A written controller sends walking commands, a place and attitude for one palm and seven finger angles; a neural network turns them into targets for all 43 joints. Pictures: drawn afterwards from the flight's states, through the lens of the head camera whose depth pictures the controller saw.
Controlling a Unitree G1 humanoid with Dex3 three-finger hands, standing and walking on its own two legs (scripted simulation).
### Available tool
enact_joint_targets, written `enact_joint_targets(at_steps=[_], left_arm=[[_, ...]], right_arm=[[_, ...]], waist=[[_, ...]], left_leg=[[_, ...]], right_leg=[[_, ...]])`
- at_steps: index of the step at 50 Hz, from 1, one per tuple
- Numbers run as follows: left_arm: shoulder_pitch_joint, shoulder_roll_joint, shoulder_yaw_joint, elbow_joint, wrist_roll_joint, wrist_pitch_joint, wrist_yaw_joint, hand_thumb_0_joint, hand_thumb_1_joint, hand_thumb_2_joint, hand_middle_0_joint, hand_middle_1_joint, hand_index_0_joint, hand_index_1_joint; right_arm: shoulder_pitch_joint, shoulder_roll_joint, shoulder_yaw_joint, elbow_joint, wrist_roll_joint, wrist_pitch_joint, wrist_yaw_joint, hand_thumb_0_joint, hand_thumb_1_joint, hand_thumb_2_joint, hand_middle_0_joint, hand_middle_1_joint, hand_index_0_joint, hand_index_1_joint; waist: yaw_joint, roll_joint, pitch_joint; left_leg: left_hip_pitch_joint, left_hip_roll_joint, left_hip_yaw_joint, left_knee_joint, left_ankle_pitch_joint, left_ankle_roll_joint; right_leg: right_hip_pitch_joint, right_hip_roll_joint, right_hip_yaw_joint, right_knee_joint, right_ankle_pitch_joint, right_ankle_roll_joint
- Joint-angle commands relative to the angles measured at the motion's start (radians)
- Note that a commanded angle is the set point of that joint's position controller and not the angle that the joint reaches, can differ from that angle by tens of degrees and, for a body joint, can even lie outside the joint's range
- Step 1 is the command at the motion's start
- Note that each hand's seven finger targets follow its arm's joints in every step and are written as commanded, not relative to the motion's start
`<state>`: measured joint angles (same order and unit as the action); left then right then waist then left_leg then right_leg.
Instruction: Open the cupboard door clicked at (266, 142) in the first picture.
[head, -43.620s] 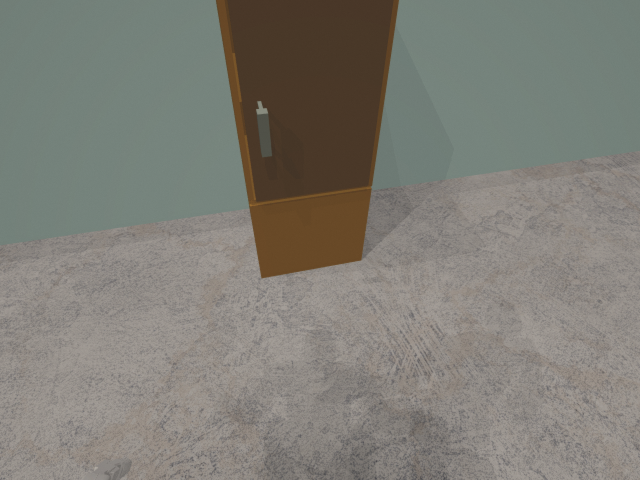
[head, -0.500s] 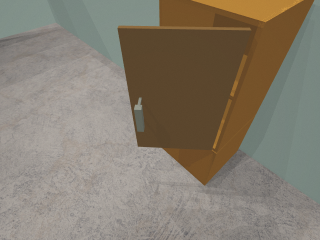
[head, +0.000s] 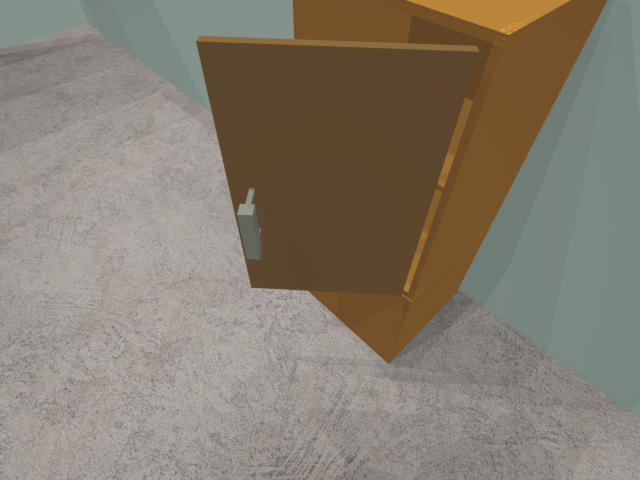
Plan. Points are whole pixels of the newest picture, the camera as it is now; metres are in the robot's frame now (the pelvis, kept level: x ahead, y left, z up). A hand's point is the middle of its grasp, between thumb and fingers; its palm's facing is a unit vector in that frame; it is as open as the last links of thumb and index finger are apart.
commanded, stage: come to a stop and stand still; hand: left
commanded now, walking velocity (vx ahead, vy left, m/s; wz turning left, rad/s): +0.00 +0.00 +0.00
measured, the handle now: (252, 223) +0.56 +0.16 -0.07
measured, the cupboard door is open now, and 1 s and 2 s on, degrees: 43 43 43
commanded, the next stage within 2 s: look again from close up in 1.46 s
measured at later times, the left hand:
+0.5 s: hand out of the picture +0.03 +0.15 -0.17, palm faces +0.04 -0.97 -0.22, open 7.3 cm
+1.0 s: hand out of the picture +0.01 +0.20 -0.17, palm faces -0.01 -0.98 -0.19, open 7.4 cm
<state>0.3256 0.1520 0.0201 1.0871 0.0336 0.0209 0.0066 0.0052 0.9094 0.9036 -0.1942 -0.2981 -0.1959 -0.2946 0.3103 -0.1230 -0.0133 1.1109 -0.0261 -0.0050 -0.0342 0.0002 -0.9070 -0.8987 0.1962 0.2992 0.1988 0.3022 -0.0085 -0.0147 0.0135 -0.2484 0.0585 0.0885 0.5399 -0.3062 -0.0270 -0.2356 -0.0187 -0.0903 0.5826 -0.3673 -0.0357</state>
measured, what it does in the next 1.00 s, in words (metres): stands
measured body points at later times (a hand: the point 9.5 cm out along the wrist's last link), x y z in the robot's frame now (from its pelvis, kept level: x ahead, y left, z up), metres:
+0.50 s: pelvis +0.02 -0.03 +0.00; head +0.04 -0.03 +0.45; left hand +0.03 +0.20 -0.15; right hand +0.10 -0.24 -0.15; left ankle +0.03 +0.09 -0.73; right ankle -0.04 -0.09 -0.73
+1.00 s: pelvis -0.02 +0.02 +0.00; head -0.01 +0.04 +0.45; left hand +0.01 +0.25 -0.16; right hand -0.01 -0.20 -0.14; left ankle +0.02 +0.10 -0.73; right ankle -0.04 -0.09 -0.73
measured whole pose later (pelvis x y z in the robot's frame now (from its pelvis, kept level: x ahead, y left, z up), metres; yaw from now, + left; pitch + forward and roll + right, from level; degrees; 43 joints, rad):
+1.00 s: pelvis -0.02 +0.02 +0.00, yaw +0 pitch +0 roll -1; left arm 0.29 0.19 0.00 0.99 0.02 0.00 0.04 0.01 0.91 0.90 -0.20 -0.30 -0.20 -0.29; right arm 0.30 -0.15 0.01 1.03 -0.02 0.01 -0.01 0.00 -0.91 -0.90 0.20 0.30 0.20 0.30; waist -0.01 -0.02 0.03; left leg -0.30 -0.03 0.05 0.51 -0.21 0.07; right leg -0.20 -0.01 -0.09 0.50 -0.29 -0.02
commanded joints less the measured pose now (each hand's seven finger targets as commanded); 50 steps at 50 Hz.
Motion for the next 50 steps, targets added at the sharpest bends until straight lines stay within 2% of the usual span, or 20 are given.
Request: enact_joint_targets(at_steps=[1, 2, 3, 5, 7, 10, 12, 14, 15, 16, 17, 21, 27, 28, 29, 30, 33, 37, 40, 50], left_arm=[[0.105, 0.079, 0.028, -0.041, -0.002, -0.02, -0.003, 0.0, 0.9, 0.9, -0.2, -0.3, -0.2, -0.3], [0.148, 0.107, 0.035, -0.022, -0.003, -0.029, 0.004, 0.0, 0.9, 0.9, -0.2, -0.3, -0.2, -0.3], [0.186, 0.133, 0.039, -0.004, -0.006, -0.039, 0.014, 0.0, 0.9, 0.9, -0.2, -0.3, -0.2, -0.3], [0.18, 0.098, 0.019, 0.009, -0.006, -0.057, 0.03, 0.0, 0.9, 0.9, -0.2, -0.3, -0.2, -0.3], [0.134, 0.114, 0.015, 0.002, -0.005, -0.069, 0.037, 0.0, 0.9, 0.9, -0.2, -0.3, -0.2, -0.3], [0.094, 0.124, 0.016, -0.021, -0.011, -0.06, 0.046, 0.0, 0.9, 0.9, -0.2, -0.3, -0.2, -0.3], [0.064, 0.121, 0.017, -0.034, -0.019, -0.047, 0.047, 0.0, 0.9, 0.9, -0.2, -0.3, -0.2, -0.3], [0.068, 0.088, 0.015, -0.057, -0.02, -0.035, 0.051, 0.0, 0.9, 0.9, -0.2, -0.3, -0.2, -0.3], [0.067, 0.074, 0.015, -0.064, -0.017, -0.029, 0.056, 0.0, 0.9, 0.9, -0.2, -0.3, -0.2, -0.3], [0.059, 0.074, 0.014, -0.058, -0.014, -0.024, 0.055, 0.0, 0.9, 0.9, -0.2, -0.3, -0.2, -0.3], [0.065, 0.08, 0.013, -0.053, -0.015, -0.023, 0.054, 0.0, 0.9, 0.9, -0.2, -0.3, -0.2, -0.3], [0.068, 0.094, 0.011, -0.048, -0.014, -0.03, 0.048, 0.0, 0.9, 0.9, -0.2, -0.3, -0.2, -0.3], [0.026, 0.099, 0.004, -0.066, -0.016, -0.034, 0.04, 0.0, 0.9, 0.9, -0.2, -0.3, -0.2, -0.3], [0.116, 0.103, 0.005, -0.053, -0.003, -0.057, 0.076, 0.0, 0.9, 0.9, -0.2, -0.3, -0.2, -0.3], [0.086, 0.164, 0.014, -0.079, -0.003, -0.069, 0.079, 0.0, 0.9, 0.9, -0.2, -0.3, -0.2, -0.3], [0.077, 0.16, 0.011, -0.096, -0.006, -0.072, 0.071, 0.0, 0.9, 0.9, -0.2, -0.3, -0.2, -0.3], [0.059, 0.14, 0.006, -0.136, -0.013, -0.07, 0.063, 0.0, 0.9, 0.9, -0.2, -0.3, -0.2, -0.3], [-0.008, 0.138, 0.001, -0.167, -0.02, -0.047, 0.054, 0.0, 0.9, 0.9, -0.2, -0.3, -0.2, -0.3], [-0.003, 0.138, 0.002, -0.157, -0.016, -0.034, 0.046, 0.0, 0.9, 0.9, -0.2, -0.3, -0.2, -0.3], [0.031, 0.12, -0.004, -0.127, -0.018, -0.03, 0.032, 0.0, 0.9, 0.9, -0.2, -0.3, -0.2, -0.3]], right_arm=[[0.039, -0.14, -0.034, -0.052, -0.002, -0.018, -0.015, 0.0, -0.9, -0.9, 0.2, 0.3, 0.2, 0.3], [0.017, -0.097, -0.023, -0.063, 0.001, -0.021, -0.013, 0.0, -0.9, -0.9, 0.2, 0.3, 0.2, 0.3], [-0.017, -0.054, -0.01, -0.081, 0.006, -0.02, -0.01, 0.0, -0.9, -0.9, 0.2, 0.3, 0.2, 0.3], [-0.05, -0.043, -0.005, -0.083, 0.012, -0.017, -0.011, 0.0, -0.9, -0.9, 0.2, 0.3, 0.2, 0.3], [-0.037, -0.044, -0.002, -0.067, 0.024, -0.022, -0.007, 0.0, -0.9, -0.9, 0.2, 0.3, 0.2, 0.3], [-0.034, -0.043, -0.002, -0.056, 0.03, -0.015, -0.005, 0.0, -0.9, -0.9, 0.2, 0.3, 0.2, 0.3], [0.013, -0.056, -0.006, -0.043, 0.026, -0.008, -0.009, 0.0, -0.9, -0.9, 0.2, 0.3, 0.2, 0.3], [0.031, -0.112, -0.019, -0.048, 0.018, -0.012, -0.015, 0.0, -0.9, -0.9, 0.2, 0.3, 0.2, 0.3], [0.028, -0.131, -0.022, -0.056, 0.015, -0.005, -0.016, 0.0, -0.9, -0.9, 0.2, 0.3, 0.2, 0.3], [-0.009, -0.128, -0.019, -0.059, 0.018, -0.007, -0.018, 0.0, -0.9, -0.9, 0.2, 0.3, 0.2, 0.3], [-0.035, -0.123, -0.016, -0.069, 0.019, -0.007, -0.02, 0.0, -0.9, -0.9, 0.2, 0.3, 0.2, 0.3], [-0.061, -0.101, -0.014, -0.092, 0.016, -0.002, -0.015, 0.0, -0.9, -0.9, 0.2, 0.3, 0.2, 0.3], [-0.078, -0.1, -0.01, -0.086, 0.013, -0.002, -0.004, 0.0, -0.9, -0.9, 0.2, 0.3, 0.2, 0.3], [-0.145, -0.159, -0.025, -0.158, 0.02, -0.008, 0.004, 0.0, -0.9, -0.9, 0.2, 0.3, 0.2, 0.3], [-0.127, -0.122, -0.013, -0.193, 0.017, 0.001, 0.01, 0.0, -0.9, -0.9, 0.2, 0.3, 0.2, 0.3], [-0.075, -0.081, -0.016, -0.169, 0.015, 0.001, 0.011, 0.0, -0.9, -0.9, 0.2, 0.3, 0.2, 0.3], [-0.065, -0.097, -0.02, -0.185, 0.019, 0.0, 0.015, 0.0, -0.9, -0.9, 0.2, 0.3, 0.2, 0.3], [-0.064, -0.126, -0.015, -0.176, 0.011, 0.0, 0.016, 0.0, -0.9, -0.9, 0.2, 0.3, 0.2, 0.3], [-0.061, -0.129, -0.006, -0.166, 0.005, 0.0, 0.02, 0.0, -0.9, -0.9, 0.2, 0.3, 0.2, 0.3], [-0.018, -0.17, -0.006, -0.144, 0.007, -0.02, 0.014, 0.0, -0.9, -0.9, 0.2, 0.3, 0.2, 0.3]], waist=[[0.033, 0.022, 0.038], [0.051, -0.104, 0.021], [0.064, -0.224, 0.025], [0.055, -0.135, 0.024], [0.039, -0.081, -0.015], [0.027, -0.074, -0.024], [-0.003, -0.058, -0.037], [0.004, 0.051, -0.057], [0.01, 0.07, -0.038], [0.021, 0.156, -0.015], [0.03, 0.153, -0.005], [0.024, 0.007, -0.025], [0.02, -0.025, -0.01], [0.041, -0.022, 0.046], [0.005, -0.067, 0.046], [-0.002, -0.089, -0.022], [0.002, -0.184, -0.103], [-0.005, -0.006, 0.055], [0.007, 0.087, 0.13], [0.024, 0.074, 0.019]], left_leg=[[-0.096, 0.117, -0.083, -0.044, 0.081, 0.096], [-0.169, 0.034, 0.019, 0.091, 0.061, 0.059], [-0.254, -0.017, 0.042, 0.19, -0.146, 0.035], [-0.234, 0.012, -0.032, 0.281, -0.23, 0.031], [-0.207, 0.001, -0.039, 0.232, -0.186, 0.027], [-0.104, -0.027, -0.011, 0.071, -0.036, 0.022], [0.048, -0.017, -0.014, -0.072, 0.238, 0.026], [0.193, 0.105, -0.094, -0.019, 0.728, 0.091], [0.17, 0.132, -0.109, -0.016, 0.767, 0.116], [0.139, 0.14, -0.129, -0.039, 0.765, 0.129], [0.112, 0.132, -0.139, -0.05, 0.722, 0.132], [0.079, 0.065, -0.09, -0.037, 0.415, 0.072], [0.079, 0.049, -0.086, -0.099, 0.266, 0.056], [0.01, 0.043, -0.044, 0.12, 0.215, 0.036], [-0.095, -0.006, -0.034, 0.122, 0.023, 0.028], [-0.097, -0.028, -0.039, 0.114, -0.055, 0.051], [-0.063, -0.043, -0.052, 0.079, -0.009, 0.054], [0.016, 0.011, -0.111, -0.051, 0.142, 0.065], [-0.071, 0.023, -0.173, -0.122, 0.043, 0.083], [-0.106, 0.06, -0.281, -0.26, -0.102, 0.111]], right_leg=[[0.032, -0.067, 0.077, -0.126, 0.1, -0.024], [0.124, -0.147, 0.178, -0.185, 0.266, -0.049], [0.177, -0.239, 0.273, -0.229, 0.527, -0.084], [0.18, -0.284, 0.261, -0.178, 0.979, -0.136], [0.228, -0.261, 0.207, -0.121, 1.127, -0.144], [0.199, -0.218, 0.161, -0.076, 1.072, -0.116], [0.112, -0.179, 0.135, -0.029, 0.909, -0.07], [-0.014, -0.101, 0.084, -0.011, 0.578, -0.003], [-0.026, -0.077, 0.081, -0.033, 0.417, 0.013], [-0.013, -0.07, 0.077, -0.044, 0.326, 0.021], [0.007, -0.069, 0.083, -0.064, 0.299, 0.019], [0.046, -0.129, 0.145, -0.134, 0.483, -0.006], [0.039, -0.128, 0.147, -0.188, 0.391, -0.005], [0.013, -0.176, 0.26, -0.212, 0.824, 0.065], [0.118, -0.249, 0.264, -0.185, 1.103, 0.058], [0.176, -0.248, 0.227, -0.126, 1.213, 0.04], [0.222, -0.19, 0.151, -0.093, 1.019, -0.052], [-0.027, -0.121, 0.147, -0.174, 0.27, -0.035], [-0.046, -0.08, 0.138, -0.207, -0.008, -0.031], [0.06, -0.053, 0.084, -0.154, 0.031, -0.017]])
